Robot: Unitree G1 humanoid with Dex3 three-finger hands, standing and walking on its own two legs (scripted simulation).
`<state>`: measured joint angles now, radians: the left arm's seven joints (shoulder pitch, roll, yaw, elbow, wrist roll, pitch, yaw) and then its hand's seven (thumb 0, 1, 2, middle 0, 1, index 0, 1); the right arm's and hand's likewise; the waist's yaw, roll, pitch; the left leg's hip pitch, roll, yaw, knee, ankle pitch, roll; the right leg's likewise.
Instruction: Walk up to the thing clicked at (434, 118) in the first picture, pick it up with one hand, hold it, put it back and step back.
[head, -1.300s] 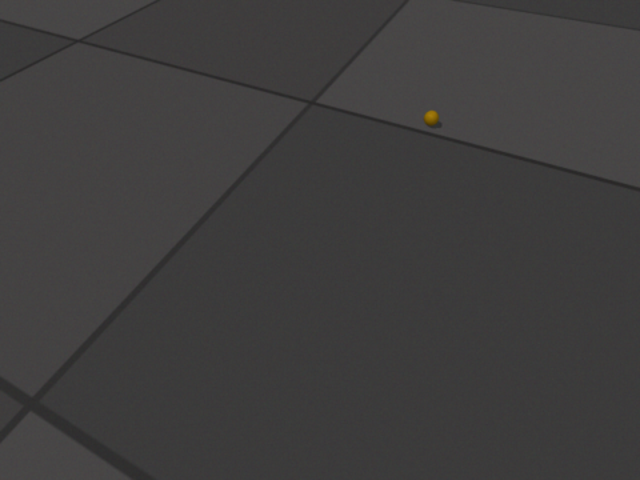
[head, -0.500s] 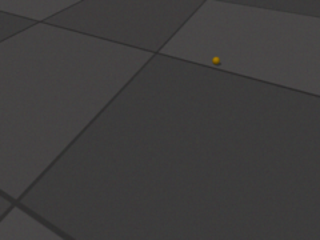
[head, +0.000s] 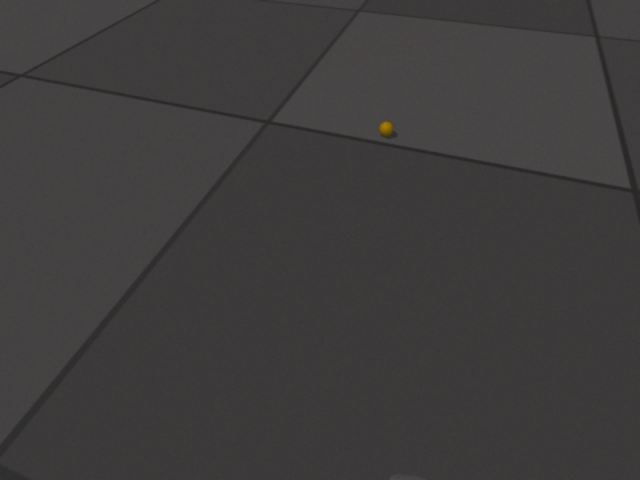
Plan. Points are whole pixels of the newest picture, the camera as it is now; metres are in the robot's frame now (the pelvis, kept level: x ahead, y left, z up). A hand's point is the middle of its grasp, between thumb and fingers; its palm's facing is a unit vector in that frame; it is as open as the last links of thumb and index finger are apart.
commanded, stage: walk up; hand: left
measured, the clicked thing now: (386, 129) +1.95 -0.38 -0.74
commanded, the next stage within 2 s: none
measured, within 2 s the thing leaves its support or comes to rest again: neither
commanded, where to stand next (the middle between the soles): +1.53 -0.56 m, yaw -21 degrees
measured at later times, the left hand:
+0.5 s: hand (244, 401) +0.27 +0.14 -0.14, palm faces -0.15 -0.93 -0.34, open 7.4 cm
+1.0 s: hand (313, 188) +0.75 +0.02 -0.12, palm faces -0.40 -0.84 -0.38, open 7.4 cm
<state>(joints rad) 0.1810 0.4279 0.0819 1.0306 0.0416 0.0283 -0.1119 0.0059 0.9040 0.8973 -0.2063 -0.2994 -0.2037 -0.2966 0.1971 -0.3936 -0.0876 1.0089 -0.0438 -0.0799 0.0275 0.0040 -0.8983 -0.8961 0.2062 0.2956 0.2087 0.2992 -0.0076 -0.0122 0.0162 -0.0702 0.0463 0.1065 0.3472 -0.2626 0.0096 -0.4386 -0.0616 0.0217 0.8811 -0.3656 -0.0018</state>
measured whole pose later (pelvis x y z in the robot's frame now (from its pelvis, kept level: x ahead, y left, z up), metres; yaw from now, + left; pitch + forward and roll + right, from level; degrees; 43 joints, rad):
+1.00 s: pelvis +0.52 -0.19 -0.01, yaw -20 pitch -2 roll +2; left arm 0.14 0.46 0.06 0.85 0.00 -0.04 -0.10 0.00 0.91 0.90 -0.20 -0.30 -0.20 -0.30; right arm 0.37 -0.43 -0.07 0.90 -0.01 -0.09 0.05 0.01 -0.90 -0.90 0.20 0.30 0.21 0.30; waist -0.06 -0.03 0.07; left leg 0.02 0.06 0.20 0.39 -0.35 -0.03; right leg -0.55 -0.08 0.01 0.67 -0.12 -0.01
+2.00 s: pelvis +0.98 -0.38 -0.01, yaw -23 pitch -3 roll +2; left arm 0.22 0.42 0.06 0.88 0.00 -0.06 -0.07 0.00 0.90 0.90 -0.21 -0.30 -0.20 -0.30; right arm 0.34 -0.41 -0.05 0.85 -0.01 -0.07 0.06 0.01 -0.90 -0.90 0.20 0.30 0.21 0.30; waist -0.03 -0.02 0.09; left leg -0.06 0.03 0.10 0.48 -0.36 -0.01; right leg -0.47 -0.10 -0.01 0.66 -0.15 -0.01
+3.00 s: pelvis +1.32 -0.49 -0.01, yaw -22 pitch -3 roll +2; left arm 0.27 0.41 0.05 0.92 0.01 -0.05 -0.06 0.00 0.91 0.90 -0.20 -0.30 -0.20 -0.30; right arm 0.35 -0.41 -0.06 0.85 -0.01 -0.05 0.05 0.01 -0.90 -0.90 0.20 0.30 0.21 0.30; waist -0.02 -0.01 0.10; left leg -0.07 0.01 0.12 0.49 -0.37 0.01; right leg -0.42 -0.08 -0.02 0.60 -0.15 -0.01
